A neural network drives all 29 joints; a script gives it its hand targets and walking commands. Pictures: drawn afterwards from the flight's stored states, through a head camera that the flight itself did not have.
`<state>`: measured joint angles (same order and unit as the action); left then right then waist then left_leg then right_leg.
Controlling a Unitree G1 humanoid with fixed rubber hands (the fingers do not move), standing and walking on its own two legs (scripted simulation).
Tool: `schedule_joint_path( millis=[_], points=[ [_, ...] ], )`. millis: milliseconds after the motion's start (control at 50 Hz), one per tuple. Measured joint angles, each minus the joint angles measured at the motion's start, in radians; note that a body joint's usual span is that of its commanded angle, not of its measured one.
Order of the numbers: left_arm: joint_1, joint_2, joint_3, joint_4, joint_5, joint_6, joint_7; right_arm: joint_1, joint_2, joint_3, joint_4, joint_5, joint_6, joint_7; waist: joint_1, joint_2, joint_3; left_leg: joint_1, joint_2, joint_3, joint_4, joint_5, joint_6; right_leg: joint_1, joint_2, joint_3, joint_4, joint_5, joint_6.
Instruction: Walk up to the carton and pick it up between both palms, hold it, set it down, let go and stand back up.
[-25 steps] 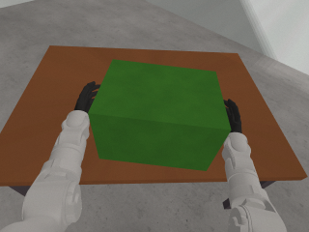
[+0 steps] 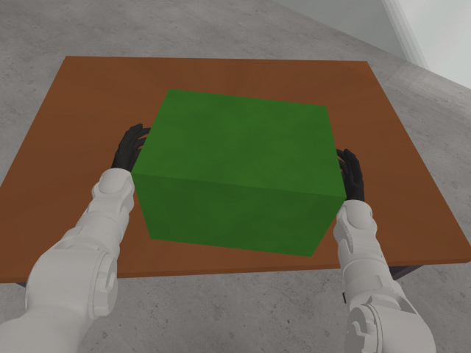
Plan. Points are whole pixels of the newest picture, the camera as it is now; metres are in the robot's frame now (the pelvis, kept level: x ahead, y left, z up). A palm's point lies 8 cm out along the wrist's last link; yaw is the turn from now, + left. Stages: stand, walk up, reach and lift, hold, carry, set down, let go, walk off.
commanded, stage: set down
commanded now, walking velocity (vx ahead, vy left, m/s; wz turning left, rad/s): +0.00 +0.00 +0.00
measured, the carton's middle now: (239, 171) +0.43 -0.02 +0.01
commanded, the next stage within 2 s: none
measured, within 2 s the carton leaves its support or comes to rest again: rests again in 1.40 s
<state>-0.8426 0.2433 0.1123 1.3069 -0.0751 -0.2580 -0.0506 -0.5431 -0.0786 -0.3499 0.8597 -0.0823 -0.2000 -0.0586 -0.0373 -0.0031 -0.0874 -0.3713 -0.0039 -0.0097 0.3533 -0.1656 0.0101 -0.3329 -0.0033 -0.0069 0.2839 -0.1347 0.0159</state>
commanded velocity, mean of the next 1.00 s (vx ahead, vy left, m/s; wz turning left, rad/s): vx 0.00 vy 0.00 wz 0.00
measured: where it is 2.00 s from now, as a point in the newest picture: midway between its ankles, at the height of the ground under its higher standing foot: outside the picture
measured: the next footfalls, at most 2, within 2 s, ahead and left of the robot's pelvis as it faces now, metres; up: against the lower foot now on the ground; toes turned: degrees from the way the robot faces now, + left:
none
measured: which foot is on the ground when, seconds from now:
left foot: down 0.00-1.00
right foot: down 0.00-1.00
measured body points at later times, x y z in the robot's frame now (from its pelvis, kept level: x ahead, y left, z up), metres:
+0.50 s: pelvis +0.00 +0.00 -0.01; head +0.09 +0.01 +0.43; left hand +0.45 +0.18 +0.01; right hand +0.38 -0.23 +0.00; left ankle -0.01 +0.11 -0.75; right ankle -0.01 -0.13 -0.75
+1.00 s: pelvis -0.01 +0.00 -0.02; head +0.11 +0.03 +0.41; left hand +0.46 +0.18 +0.00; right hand +0.38 -0.22 -0.01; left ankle -0.01 +0.11 -0.75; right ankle -0.01 -0.13 -0.75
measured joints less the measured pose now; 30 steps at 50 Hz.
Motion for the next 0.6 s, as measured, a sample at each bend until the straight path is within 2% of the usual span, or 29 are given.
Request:
schedule_joint_path(
  millis=[340, 600],
  points=[
    [-0.094, 0.019, -0.046, 0.188, -0.034, -0.122, 0.0, -0.045, 0.005, -0.051, 0.103, -0.041, -0.089, 0.003, -0.022, 0.016, -0.039, -0.143, 0.004, -0.003, 0.061, -0.014, 0.001, -0.134, 0.001, -0.012, 0.049, -0.009, 0.001],
    [-0.134, 0.039, -0.067, 0.286, -0.052, -0.212, -0.009, -0.079, 0.01, -0.062, 0.172, -0.049, -0.159, -0.004, -0.045, 0.017, -0.057, -0.255, 0.009, -0.001, 0.122, -0.029, 0.0, -0.245, 0.003, -0.017, 0.108, -0.025, 0.0]
  ],
)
